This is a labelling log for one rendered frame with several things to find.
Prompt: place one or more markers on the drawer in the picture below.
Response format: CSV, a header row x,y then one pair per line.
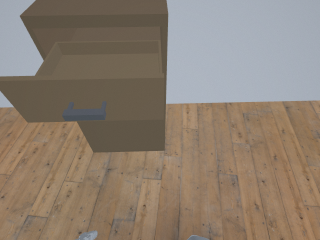
x,y
127,74

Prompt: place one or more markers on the robot left hand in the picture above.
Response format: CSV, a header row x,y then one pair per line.
x,y
91,235

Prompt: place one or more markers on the cabinet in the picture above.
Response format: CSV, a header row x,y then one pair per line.
x,y
50,21

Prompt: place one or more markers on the handle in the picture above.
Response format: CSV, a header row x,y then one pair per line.
x,y
93,114

